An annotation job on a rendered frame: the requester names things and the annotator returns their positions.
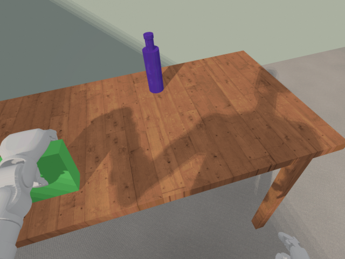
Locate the sponge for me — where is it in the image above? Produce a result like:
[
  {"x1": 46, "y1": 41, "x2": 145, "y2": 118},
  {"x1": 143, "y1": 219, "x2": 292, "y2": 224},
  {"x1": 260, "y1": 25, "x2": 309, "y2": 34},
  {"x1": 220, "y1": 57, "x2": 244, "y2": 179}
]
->
[{"x1": 0, "y1": 139, "x2": 80, "y2": 203}]

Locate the robot left hand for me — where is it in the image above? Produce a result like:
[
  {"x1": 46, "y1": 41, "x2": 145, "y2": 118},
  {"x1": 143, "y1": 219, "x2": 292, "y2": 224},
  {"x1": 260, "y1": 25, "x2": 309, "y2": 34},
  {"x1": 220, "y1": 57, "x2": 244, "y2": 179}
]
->
[{"x1": 0, "y1": 128, "x2": 58, "y2": 188}]

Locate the table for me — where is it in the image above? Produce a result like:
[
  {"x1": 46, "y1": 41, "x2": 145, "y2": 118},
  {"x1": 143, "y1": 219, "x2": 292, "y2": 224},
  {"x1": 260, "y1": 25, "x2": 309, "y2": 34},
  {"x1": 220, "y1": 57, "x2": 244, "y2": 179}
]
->
[{"x1": 0, "y1": 50, "x2": 345, "y2": 248}]

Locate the left robot forearm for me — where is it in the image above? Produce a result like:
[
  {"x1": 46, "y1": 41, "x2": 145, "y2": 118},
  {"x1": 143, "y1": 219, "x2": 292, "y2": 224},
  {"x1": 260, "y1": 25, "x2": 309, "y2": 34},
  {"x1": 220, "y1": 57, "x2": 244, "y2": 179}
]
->
[{"x1": 0, "y1": 155, "x2": 38, "y2": 259}]

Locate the robot right hand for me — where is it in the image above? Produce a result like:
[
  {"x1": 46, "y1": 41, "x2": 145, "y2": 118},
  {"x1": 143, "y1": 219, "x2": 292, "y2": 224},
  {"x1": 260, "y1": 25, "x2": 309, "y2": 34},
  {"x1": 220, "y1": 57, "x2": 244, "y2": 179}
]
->
[{"x1": 275, "y1": 232, "x2": 310, "y2": 259}]

